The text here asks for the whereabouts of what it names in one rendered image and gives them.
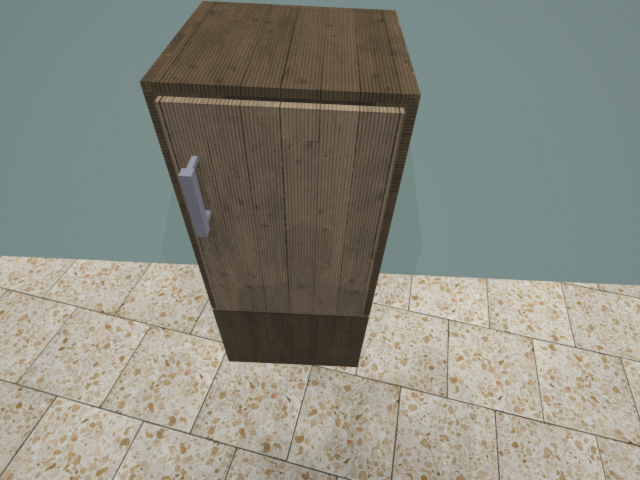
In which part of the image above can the cupboard door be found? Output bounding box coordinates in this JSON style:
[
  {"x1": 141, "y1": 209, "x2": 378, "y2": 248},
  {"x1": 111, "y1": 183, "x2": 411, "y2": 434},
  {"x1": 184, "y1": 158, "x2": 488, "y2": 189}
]
[{"x1": 154, "y1": 96, "x2": 406, "y2": 317}]

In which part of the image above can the handle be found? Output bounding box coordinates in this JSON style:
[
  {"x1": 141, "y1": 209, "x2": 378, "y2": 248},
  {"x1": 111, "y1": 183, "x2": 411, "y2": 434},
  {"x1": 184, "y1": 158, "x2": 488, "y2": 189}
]
[{"x1": 178, "y1": 156, "x2": 211, "y2": 237}]

